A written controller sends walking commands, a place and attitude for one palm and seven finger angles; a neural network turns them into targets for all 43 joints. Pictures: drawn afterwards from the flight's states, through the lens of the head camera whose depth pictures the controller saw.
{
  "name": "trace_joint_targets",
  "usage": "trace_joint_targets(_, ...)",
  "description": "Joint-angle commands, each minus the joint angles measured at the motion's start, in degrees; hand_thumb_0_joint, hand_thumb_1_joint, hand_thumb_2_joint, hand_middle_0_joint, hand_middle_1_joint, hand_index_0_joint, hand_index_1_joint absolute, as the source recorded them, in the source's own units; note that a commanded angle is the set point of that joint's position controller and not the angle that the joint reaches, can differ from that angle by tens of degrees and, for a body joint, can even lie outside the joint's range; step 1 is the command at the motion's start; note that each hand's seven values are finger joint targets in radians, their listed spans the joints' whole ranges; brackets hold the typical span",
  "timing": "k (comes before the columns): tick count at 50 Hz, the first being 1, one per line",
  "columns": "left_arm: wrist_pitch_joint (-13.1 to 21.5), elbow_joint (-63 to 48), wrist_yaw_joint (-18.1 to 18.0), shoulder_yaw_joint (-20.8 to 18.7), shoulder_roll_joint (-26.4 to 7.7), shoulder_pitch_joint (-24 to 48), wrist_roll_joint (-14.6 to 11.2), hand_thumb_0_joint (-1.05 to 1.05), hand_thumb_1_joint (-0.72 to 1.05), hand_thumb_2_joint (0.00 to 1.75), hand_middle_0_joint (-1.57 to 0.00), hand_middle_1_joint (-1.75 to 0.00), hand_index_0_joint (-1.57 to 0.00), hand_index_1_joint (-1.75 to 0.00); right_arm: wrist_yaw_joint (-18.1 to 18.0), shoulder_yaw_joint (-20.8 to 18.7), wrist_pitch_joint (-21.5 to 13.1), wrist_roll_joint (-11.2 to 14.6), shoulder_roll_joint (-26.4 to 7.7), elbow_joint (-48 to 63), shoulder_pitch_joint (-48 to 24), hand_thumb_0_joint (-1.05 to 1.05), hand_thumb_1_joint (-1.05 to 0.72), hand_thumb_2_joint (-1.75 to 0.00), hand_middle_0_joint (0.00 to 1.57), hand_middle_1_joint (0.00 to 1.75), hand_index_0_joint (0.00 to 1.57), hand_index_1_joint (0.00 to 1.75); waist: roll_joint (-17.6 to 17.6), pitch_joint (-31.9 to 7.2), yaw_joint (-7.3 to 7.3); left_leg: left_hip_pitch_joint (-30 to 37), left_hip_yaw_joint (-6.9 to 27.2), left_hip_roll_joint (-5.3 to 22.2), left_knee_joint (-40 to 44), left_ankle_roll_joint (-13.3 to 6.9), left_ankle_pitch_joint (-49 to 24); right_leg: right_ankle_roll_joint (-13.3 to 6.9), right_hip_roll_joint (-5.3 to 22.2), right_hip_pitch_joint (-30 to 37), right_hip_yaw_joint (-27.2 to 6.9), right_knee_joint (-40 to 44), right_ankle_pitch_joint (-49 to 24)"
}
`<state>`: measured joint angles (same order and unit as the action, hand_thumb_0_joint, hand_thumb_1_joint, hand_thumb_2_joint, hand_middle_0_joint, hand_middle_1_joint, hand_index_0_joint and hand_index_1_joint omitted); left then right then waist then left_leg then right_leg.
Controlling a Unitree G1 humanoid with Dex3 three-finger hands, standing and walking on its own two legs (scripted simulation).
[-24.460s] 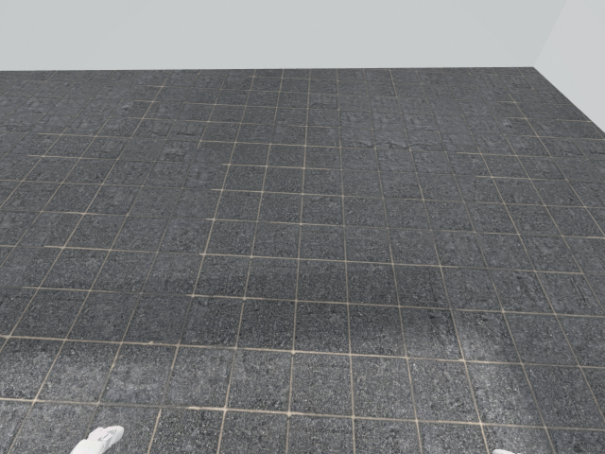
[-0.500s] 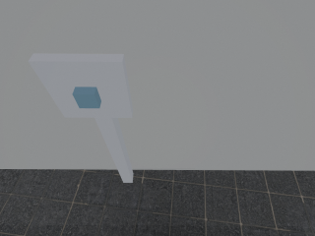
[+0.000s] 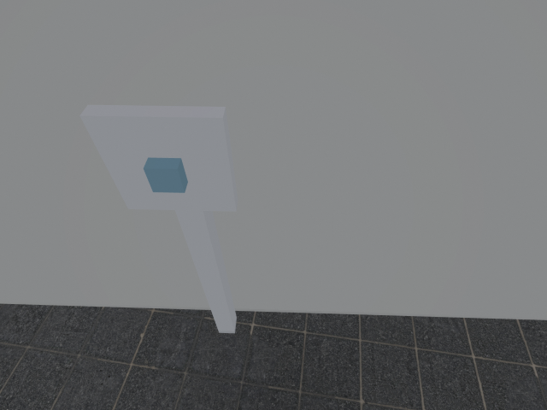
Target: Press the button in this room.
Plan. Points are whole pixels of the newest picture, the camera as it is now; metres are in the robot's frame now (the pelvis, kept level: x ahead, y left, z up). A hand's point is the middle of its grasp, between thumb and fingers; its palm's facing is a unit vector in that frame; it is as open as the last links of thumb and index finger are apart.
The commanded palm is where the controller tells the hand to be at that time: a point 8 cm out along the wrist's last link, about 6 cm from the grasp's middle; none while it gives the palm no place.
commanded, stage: come to a stop and stand still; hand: left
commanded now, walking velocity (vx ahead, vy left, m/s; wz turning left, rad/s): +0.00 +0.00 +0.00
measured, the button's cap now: (167, 174) +0.46 +0.22 +0.09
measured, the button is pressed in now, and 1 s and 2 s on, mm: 0 0 0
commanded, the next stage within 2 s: look again from close up in 0.74 s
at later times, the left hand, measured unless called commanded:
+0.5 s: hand out of the picture +0.04 +0.21 -0.17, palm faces +0.01 -0.98 -0.21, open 7.3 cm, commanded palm none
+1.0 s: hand out of the picture +0.03 +0.20 -0.17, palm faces +0.00 -0.98 -0.19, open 7.3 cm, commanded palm none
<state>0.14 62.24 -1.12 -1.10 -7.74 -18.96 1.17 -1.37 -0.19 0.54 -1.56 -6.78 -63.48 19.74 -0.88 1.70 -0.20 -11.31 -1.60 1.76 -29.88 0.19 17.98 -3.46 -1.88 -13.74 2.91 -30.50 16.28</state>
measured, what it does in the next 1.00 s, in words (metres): stands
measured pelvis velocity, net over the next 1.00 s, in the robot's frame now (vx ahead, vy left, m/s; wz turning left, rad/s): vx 0.03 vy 0.03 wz -0.02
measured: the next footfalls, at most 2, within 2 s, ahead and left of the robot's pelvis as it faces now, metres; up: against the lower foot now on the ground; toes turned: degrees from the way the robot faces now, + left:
none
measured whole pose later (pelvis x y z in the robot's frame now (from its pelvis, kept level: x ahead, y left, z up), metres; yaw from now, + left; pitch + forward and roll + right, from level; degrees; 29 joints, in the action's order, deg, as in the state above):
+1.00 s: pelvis +0.03 +0.03 +0.00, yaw -1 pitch -1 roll +0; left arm 0.0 64.1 -2.4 0.4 -8.0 -15.9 0.5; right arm -2.1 1.3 -1.1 -1.0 -7.8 -65.9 16.9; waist -0.2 2.8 -0.2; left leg -4.6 -3.0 -1.5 -25.0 -2.2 19.2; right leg -0.8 -0.5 -9.6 0.7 -27.6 16.7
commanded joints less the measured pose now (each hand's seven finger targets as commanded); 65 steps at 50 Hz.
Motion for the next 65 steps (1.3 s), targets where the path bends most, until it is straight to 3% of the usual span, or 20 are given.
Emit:
trace_joint_targets(1, 3.52, -2.71, -2.72, -0.75, -9.75, -3.91, -0.06, 0.0, 0.9, 0.9, -0.2, -0.3, -0.2, -0.3, 0.4, -0.73, -1.12, 0.94, -2.83, 6.03, -1.45, 0.0, -0.9, -0.9, 0.2, 0.3, 0.2, 0.3, 2.95, 0.39, 1.17, -6.82, 2.01, 1.28, -11.65, -0.23, 7.04, -2.27, 16.14, 0.81, -19.36, 13.33, -20.49)
trace_joint_targets(2, 3.86, -3.13, -2.28, -0.91, -9.21, -2.35, 0.09, 0.0, 0.9, 0.9, -0.2, -0.3, -0.2, -0.3, 0.62, -0.63, -1.24, 0.72, -3.04, 5.69, -1.25, 0.0, -0.9, -0.9, 0.2, 0.3, 0.2, 0.3, -0.26, -1.98, 0.86, -5.96, 0.85, 1.11, -11.15, -0.42, 7.23, -4.23, 16.41, 1.78, -18.44, 12.42, -20.96)
trace_joint_targets(3, 3.85, -2.85, -2.07, -0.79, -9.17, -1.85, 0.15, 0.0, 0.9, 0.9, -0.2, -0.3, -0.2, -0.3, 0.59, -0.46, -1.36, 1.13, -2.29, 5.65, -1.13, 0.0, -0.9, -0.9, 0.2, 0.3, 0.2, 0.3, 2.03, -2.3, 1.22, -5.13, 0.45, 0.61, -8.66, -0.31, 7.44, -4.97, 15.05, 2.09, -16.36, 12.39, -19.77)
trace_joint_targets(6, 3.73, -1.4, -2.13, -0.04, -6.34, -2.44, -0.39, 0.0, 0.9, 0.9, -0.2, -0.3, -0.2, -0.3, 0.03, -0.11, -2.29, 1.24, -2.72, 3.51, 2.98, 0.0, -0.9, -0.9, 0.2, 0.3, 0.2, 0.3, 6.7, -5.1, 2.41, 2.18, 1.28, 0.16, 3.49, -0.5, -2.14, -3.12, 10.88, 3.4, -11.58, 7.6, -21.15)
trace_joint_targets(9, 3.16, -0.32, -1.87, 0.58, -3.4, -3.63, -0.72, 0.0, 0.9, 0.9, -0.2, -0.3, -0.2, -0.3, -0.43, -0.26, -2.79, 0.78, -5.46, 2.38, 2.91, 0.0, -0.9, -0.9, 0.2, 0.3, 0.2, 0.3, 0.44, -2.46, 1.03, 1.72, 4.5, 5.18, 4.29, -2.29, -15.18, -0.28, 6.83, 2.12, -8.18, 5.48, -15.87)
trace_joint_targets(10, 2.87, 0.1, -1.8, 0.65, -3.73, -3.3, -0.65, 0.0, 0.9, 0.9, -0.2, -0.3, -0.2, -0.3, -0.62, -0.15, -2.94, 0.8, -5.39, 2.25, 2.08, 0.0, -0.9, -0.9, 0.2, 0.3, 0.2, 0.3, -3.0, -2.25, 0.84, 1.63, 4.98, 5.16, 4.63, -2.38, -19.11, -0.22, 6.73, 3.23, -7.41, 4.44, -16.66)
trace_joint_targets(11, 2.61, 0.45, -1.76, 0.61, -3.96, -3.5, -0.66, 0.0, 0.9, 0.9, -0.2, -0.3, -0.2, -0.3, -0.84, -0.09, -2.87, 0.82, -5.44, 2.24, 1.2, 0.0, -0.9, -0.9, 0.2, 0.3, 0.2, 0.3, -3.9, -1.29, 0.46, 1.66, 4.76, 5.28, 4.97, -2.44, -20.34, -0.18, 6.65, 3.27, -6.98, 4.22, -16.21)
trace_joint_targets(16, 2.0, 0.64, -1.49, 0.83, -4.23, -2.31, -0.64, 0.0, 0.9, 0.9, -0.2, -0.3, -0.2, -0.3, -1.06, 0.2, -2.58, 0.84, -6.34, 2.01, 0.69, 0.0, -0.9, -0.9, 0.2, 0.3, 0.2, 0.3, 0.69, 2.88, 0.43, -0.2, 4.88, 4.72, 7.63, -2.48, -15.22, 0.14, 6.71, 3.06, -6.76, 5.26, -14.62)
trace_joint_targets(22, 1.51, 0.13, -1.4, 0.82, -5.03, -1.14, -0.73, 0.0, 0.9, 0.9, -0.2, -0.3, -0.2, -0.3, -1.11, 0.53, -2.75, 0.61, -7.07, 1.05, 0.62, 0.0, -0.9, -0.9, 0.2, 0.3, 0.2, 0.3, -0.84, 3.11, -0.06, 0.36, 5.05, 4.73, 9.03, -2.77, -18.63, 0.35, 6.51, 4.53, -6.33, 4.92, -15.03)
trace_joint_targets(34, 1.08, -0.68, -1.51, 0.47, -5.93, 0.82, -0.87, 0.0, 0.9, 0.9, -0.2, -0.3, -0.2, -0.3, -1.23, 0.48, -2.66, 0.68, -7.53, -0.37, 1.36, 0.0, -0.9, -0.9, 0.2, 0.3, 0.2, 0.3, 0.69, 1.08, 0.01, 3.12, 4.35, 4.69, 8.94, -2.73, -22.69, 0.59, 6.81, 6.32, -5.9, 4.09, -17.58)
trace_joint_targets(51, 1.06, 0.57, -1.43, 0.75, -5.04, -0.86, -0.7, 0.0, 0.9, 0.9, -0.2, -0.3, -0.2, -0.3, -1.31, 0.45, -2.4, 0.87, -6.04, -1.65, 1.58, 0.0, -0.9, -0.9, 0.2, 0.3, 0.2, 0.3, 1.27, 2.97, 0.14, 2.82, 4.02, 4.26, 9.41, -2.76, -15.98, 0.28, 7.23, 4.96, -7.1, 5.96, -16.16)
trace_joint_targets(58, 1.31, 0.85, -1.47, 0.83, -4.74, -1.65, -0.69, 0.0, 0.9, 0.9, -0.2, -0.3, -0.2, -0.3, -1.38, 0.3, -2.38, 0.93, -5.84, -1.76, 1.51, 0.0, -0.9, -0.9, 0.2, 0.3, 0.2, 0.3, 1.11, 2.17, 0.22, 3.71, 3.73, 4.26, 8.56, -2.57, -16.79, 0.19, 7.46, 5.14, -7.4, 6.26, -18.62)
trace_joint_targets(65, 1.22, 0.9, -1.39, 0.89, -4.44, -1.96, -0.61, 0.0, 0.9, 0.9, -0.2, -0.3, -0.2, -0.3, -1.35, 0.4, -2.26, 0.98, -5.22, -1.85, 1.56, 0.0, -0.9, -0.9, 0.2, 0.3, 0.2, 0.3, 1.01, 3.84, 0.2, 2.11, 3.97, 4.23, 9.51, -2.53, -12.42, 0.11, 7.27, 4.2, -7.82, 7.46, -14.78)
